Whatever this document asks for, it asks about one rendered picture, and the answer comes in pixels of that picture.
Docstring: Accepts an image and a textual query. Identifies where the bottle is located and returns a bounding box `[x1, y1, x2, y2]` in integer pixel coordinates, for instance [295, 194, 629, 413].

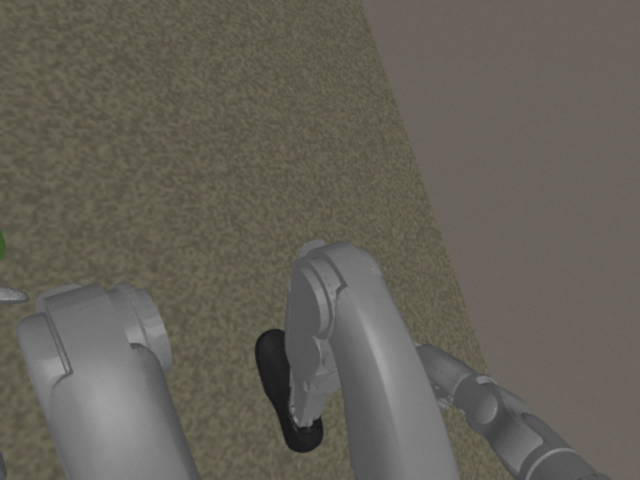
[0, 229, 6, 260]

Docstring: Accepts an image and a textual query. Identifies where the left robot hand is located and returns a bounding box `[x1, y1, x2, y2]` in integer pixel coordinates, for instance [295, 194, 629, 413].
[0, 286, 29, 304]

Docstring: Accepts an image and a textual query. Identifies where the right robot foot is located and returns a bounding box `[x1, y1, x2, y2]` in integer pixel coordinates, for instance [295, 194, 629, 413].
[255, 329, 323, 453]

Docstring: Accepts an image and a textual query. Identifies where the right robot hand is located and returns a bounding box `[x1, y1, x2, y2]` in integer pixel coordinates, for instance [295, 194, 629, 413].
[414, 342, 477, 411]

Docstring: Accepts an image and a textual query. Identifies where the right robot arm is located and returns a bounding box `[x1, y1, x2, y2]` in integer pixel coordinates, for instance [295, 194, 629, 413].
[453, 373, 612, 480]

